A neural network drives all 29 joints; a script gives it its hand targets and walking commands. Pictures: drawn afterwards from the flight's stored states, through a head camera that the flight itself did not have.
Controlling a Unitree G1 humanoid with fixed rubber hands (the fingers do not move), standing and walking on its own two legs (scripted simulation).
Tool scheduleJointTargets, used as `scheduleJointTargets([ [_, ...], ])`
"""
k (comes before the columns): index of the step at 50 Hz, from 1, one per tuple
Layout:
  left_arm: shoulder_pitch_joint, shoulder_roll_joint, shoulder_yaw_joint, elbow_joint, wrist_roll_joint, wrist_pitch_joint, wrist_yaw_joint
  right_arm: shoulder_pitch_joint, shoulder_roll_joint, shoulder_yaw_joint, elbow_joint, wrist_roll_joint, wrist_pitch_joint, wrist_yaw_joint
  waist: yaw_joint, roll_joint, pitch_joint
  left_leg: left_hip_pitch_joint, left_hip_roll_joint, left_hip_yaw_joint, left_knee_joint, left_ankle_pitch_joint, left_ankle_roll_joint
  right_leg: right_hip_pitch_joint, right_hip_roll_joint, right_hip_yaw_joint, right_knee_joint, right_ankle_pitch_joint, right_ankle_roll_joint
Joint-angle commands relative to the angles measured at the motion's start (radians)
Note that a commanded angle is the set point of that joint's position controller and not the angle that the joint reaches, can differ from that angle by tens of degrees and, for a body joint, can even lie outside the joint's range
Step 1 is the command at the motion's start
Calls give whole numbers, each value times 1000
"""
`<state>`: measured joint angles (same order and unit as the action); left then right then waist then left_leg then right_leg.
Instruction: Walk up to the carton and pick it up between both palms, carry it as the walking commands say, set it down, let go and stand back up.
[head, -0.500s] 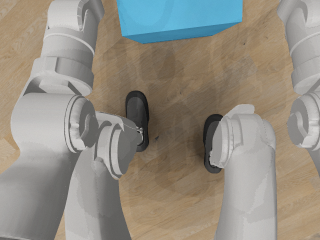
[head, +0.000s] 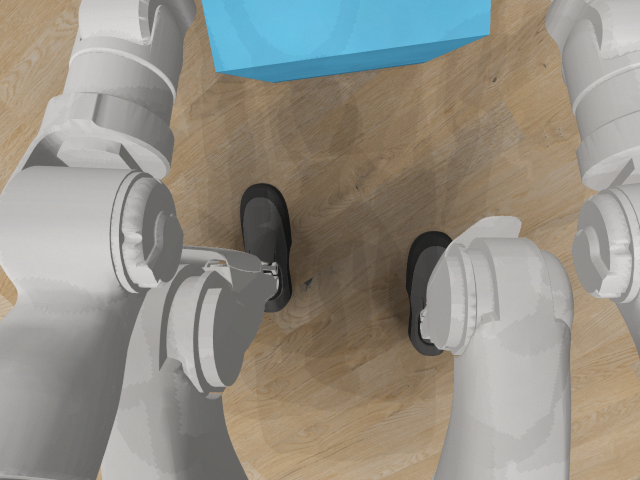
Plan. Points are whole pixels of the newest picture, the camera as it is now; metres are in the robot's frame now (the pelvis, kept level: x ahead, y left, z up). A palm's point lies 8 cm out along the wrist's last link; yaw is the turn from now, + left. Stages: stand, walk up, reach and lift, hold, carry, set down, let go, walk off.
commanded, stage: reach and lift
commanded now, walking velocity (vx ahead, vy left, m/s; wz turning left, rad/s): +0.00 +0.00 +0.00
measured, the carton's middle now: out of the picture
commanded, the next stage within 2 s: none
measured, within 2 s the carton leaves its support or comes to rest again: leaves its support in 1.38 s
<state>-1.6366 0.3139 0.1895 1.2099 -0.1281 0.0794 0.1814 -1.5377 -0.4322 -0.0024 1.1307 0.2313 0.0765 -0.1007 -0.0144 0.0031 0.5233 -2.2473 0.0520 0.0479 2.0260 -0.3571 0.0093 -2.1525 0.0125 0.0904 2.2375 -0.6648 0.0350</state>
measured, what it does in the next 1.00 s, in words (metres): stands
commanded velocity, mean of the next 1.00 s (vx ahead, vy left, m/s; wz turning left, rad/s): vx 0.00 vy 0.00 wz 0.00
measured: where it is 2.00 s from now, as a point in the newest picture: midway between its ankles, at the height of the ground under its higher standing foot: (350, 290)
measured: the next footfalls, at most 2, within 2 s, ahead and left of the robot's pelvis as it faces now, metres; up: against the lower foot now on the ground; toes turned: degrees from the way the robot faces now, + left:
none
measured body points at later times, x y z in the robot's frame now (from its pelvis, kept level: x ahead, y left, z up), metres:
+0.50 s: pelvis +0.00 +0.00 +0.00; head +0.39 -0.03 +0.21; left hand +0.58 +0.14 -0.19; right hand +0.56 -0.16 -0.21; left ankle +0.18 +0.12 -0.35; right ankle +0.09 -0.13 -0.35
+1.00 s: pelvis +0.00 +0.00 -0.01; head +0.38 -0.03 +0.21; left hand +0.59 +0.14 -0.19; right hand +0.56 -0.16 -0.21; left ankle +0.18 +0.12 -0.35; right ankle +0.09 -0.13 -0.35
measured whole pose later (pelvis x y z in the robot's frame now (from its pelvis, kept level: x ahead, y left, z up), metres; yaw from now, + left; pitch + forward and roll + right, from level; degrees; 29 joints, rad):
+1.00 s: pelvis +0.00 +0.00 -0.01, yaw +0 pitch +32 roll +3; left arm -1.64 0.32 0.18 1.22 -0.18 0.10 0.18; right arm -1.56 -0.35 0.00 1.14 0.21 0.12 -0.05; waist -0.02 0.01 0.52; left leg -2.26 0.05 0.04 2.06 -0.36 0.01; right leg -2.16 0.01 0.09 2.27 -0.68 0.04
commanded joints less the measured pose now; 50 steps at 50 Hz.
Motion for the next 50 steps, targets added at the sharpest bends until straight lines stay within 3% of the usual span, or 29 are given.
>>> scheduleJointTargets([
  [1, -134, 123, -13, -109, -113, -74, -4, -407, -128, 49, -200, 40, -70, -3, 51, -105, -1473, 947, -70, -39, 41, 315, -18, 288, 13, -115, -283, 314, -3],
  [2, -164, 97, -56, -66, -144, -60, -6, -398, -125, 12, -182, 27, -63, -1, -25, -131, -1511, 1067, -73, -77, 41, 360, -9, 286, 18, -140, -265, 313, 10],
  [4, -190, 73, -83, -126, -117, -63, -7, -403, -83, 49, -133, 51, -54, 4, 20, -24, -1516, 1051, -66, -55, 40, 327, -28, 286, 12, -125, -268, 329, -9],
  [6, -165, 76, -57, -80, -122, -67, -11, -440, -79, 89, -184, 53, -61, 8, 24, -115, -1466, 1014, -74, -45, 67, 310, -13, 256, 10, -107, -290, 277, 4],
  [7, -175, 66, -74, -107, -129, -71, -9, -454, -67, 86, -215, 65, -65, 3, 46, -92, -1499, 1052, -71, -36, 61, 327, -18, 288, 16, -116, -280, 294, 4],
  [9, -235, 16, -108, -102, -169, -57, -15, -485, -116, 58, -221, 50, -74, -4, -44, -90, -1494, 1009, -66, -42, 58, 314, -17, 345, 20, -118, -287, 325, 1],
  [12, -201, 14, -88, -70, -143, -68, -11, -487, -17, 110, -230, 83, -64, 0, 27, -102, -1473, 1016, -76, -55, 62, 315, -7, 311, 24, -113, -284, 319, 2],
  [13, -241, 12, -100, -65, -157, -59, -13, -424, -76, 55, -137, 52, -71, -2, -39, -99, -1450, 997, -68, -45, 67, 279, -24, 326, 16, -128, -267, 299, -1],
  [14, -217, -10, -94, -93, -136, -66, -13, -418, -46, 67, -136, 41, -57, 1, -11, -28, -1447, 1038, -71, -52, 68, 326, -20, 241, 22, -108, -273, 286, -13],
  [15, -274, -46, -132, -128, -157, -68, -21, -450, -7, 76, -183, 39, -70, 6, -37, -61, -1472, 1031, -82, -56, 44, 331, -20, 293, 29, -124, -276, 318, -14],
  [16, -240, 6, -94, -96, -141, -76, -12, -428, -27, 63, -161, 26, -65, -7, -6, -52, -1465, 1055, -90, -40, 60, 329, -21, 296, 30, -109, -282, 290, -9],
  [17, -251, -51, -139, -83, -169, -58, -20, -442, -57, 53, -166, 18, -72, -3, -70, -64, -1446, 1074, -89, -74, 49, 315, -23, 268, 30, -138, -268, 279, -11],
  [19, -257, -43, -116, -71, -142, -65, -20, -468, -20, 60, -184, 27, -72, -4, -16, -42, -1427, 1021, -80, -56, 58, 299, -30, 275, 22, -117, -267, 292, -14],
  [22, -280, -100, -159, -122, -172, -68, -26, -465, 5, 47, -186, -17, -78, -12, -88, -73, -1465, 1034, -104, -62, 31, 319, -26, 326, 42, -141, -270, 313, -8],
  [24, -251, -133, -162, -67, -155, -70, -31, -451, 41, 74, -188, -6, -81, -5, -80, -22, -1435, 1021, -102, -48, 56, 287, -26, 354, 37, -127, -268, 328, -21],
  [25, -291, -169, -176, -49, -171, -68, -41, -468, 78, 112, -187, -8, -78, 0, -54, -85, -1459, 1034, -99, -49, 43, 335, -25, 357, 37, -133, -274, 329, -4],
  [26, -313, -141, -142, -142, -147, -76, -42, -552, 109, 104, -284, 10, -78, 6, -26, -63, -1452, 1000, -119, -48, 33, 306, -14, 376, 55, -116, -285, 329, -13],
  [27, -330, -244, -205, -152, -159, -67, -63, -535, 165, 93, -220, 0, -75, 23, -62, -37, -1455, 1026, -114, -56, 27, 299, -20, 376, 60, -145, -255, 329, -16],
  [28, -335, -257, -177, -133, -153, -75, -62, -544, 181, 112, -221, 9, -76, 32, -31, -49, -1432, 1056, -120, -43, 39, 320, -27, 329, 49, -124, -278, 318, -18],
  [31, -377, -467, -235, -89, -163, -52, -115, -642, 362, 142, -278, -3, -77, 79, -62, -52, -1457, 1036, -120, -54, 34, 307, -23, 369, 58, -138, -273, 319, -20],
  [34, -451, -716, -268, -106, -122, -30, -196, -724, 671, 203, -266, 2, -42, 167, -8, -44, -1376, 987, -145, -30, 66, 309, -20, 308, 60, -127, -255, 299, -22],
  [36, -454, -856, -234, -90, -102, 0, -240, -726, 741, 182, -299, -44, -41, 199, -66, -55, -1348, 896, -152, -42, 69, 246, -20, 339, 72, -131, -257, 302, -47],
  [37, -452, -872, -220, -117, -78, 4, -261, -727, 806, 182, -319, -56, -29, 215, -40, -71, -1339, 877, -151, -25, 83, 257, -18, 327, 73, -131, -253, 312, -34],
  [38, -426, -914, -216, -83, -88, 17, -281, -673, 836, 157, -260, -74, -16, 233, -73, -87, -1297, 808, -163, -32, 75, 223, -13, 324, 69, -144, -247, 309, -38],
  [41, -388, -965, -201, -136, -41, 36, -302, -647, 894, 136, -290, -68, 6, 274, -13, -28, -1249, 833, -166, -21, 71, 225, -12, 232, 79, -139, -241, 283, -47],
  [46, -387, -1021, -207, -87, -63, 68, -326, -687, 909, 181, -365, -39, 6, 299, -51, -51, -1284, 850, -156, -45, 94, 227, 8, 221, 71, -162, -227, 278, -45],
  [48, -420, -1019, -206, -151, -47, 68, -318, -721, 934, 172, -374, -10, 12, 316, -8, 15, -1278, 872, -166, -30, 105, 239, 5, 196, 69, -142, -226, 274, -49],
  [49, -446, -1013, -196, -196, -86, 58, -324, -751, 905, 193, -427, -24, 14, 305, -25, -67, -1364, 877, -159, -13, 111, 277, 3, 327, 67, -122, -263, 321, -46],
  [50, -397, -1004, -159, -62, -64, 72, -324, -709, 894, 131, -337, -56, 23, 307, -64, -49, -1235, 796, -159, -35, 93, 195, 15, 217, 63, -158, -250, 250, -47],
])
